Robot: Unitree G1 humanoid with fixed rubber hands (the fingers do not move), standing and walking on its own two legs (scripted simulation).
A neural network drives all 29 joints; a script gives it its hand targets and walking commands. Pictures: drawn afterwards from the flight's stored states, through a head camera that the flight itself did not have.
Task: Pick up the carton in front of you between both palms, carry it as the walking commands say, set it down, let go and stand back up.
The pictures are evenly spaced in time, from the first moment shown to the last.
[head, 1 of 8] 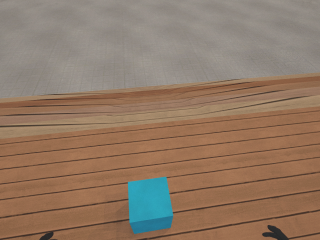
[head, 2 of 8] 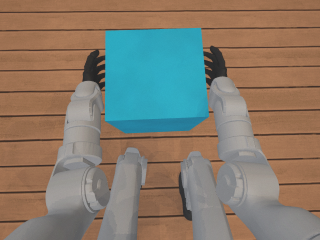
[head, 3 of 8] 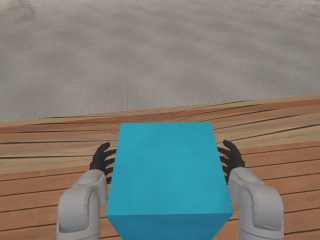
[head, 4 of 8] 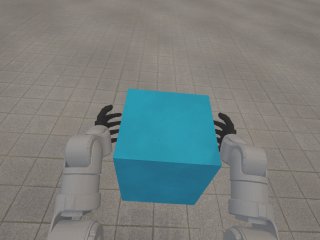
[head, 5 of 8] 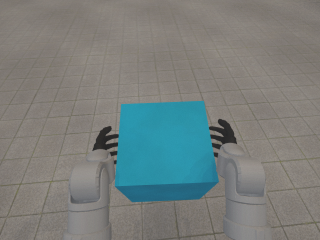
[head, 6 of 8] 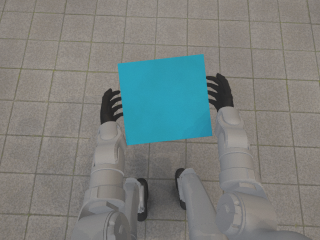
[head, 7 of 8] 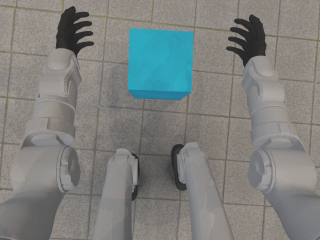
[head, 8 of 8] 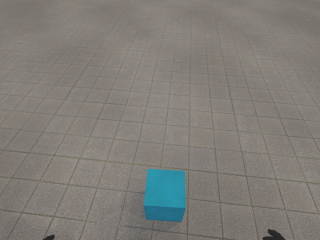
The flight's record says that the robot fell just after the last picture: no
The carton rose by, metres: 0.69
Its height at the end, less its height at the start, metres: -1.04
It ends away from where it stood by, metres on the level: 6.30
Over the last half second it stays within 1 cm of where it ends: yes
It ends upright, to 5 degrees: yes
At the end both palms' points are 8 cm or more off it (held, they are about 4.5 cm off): yes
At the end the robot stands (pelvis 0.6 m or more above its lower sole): yes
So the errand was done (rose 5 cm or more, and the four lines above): yes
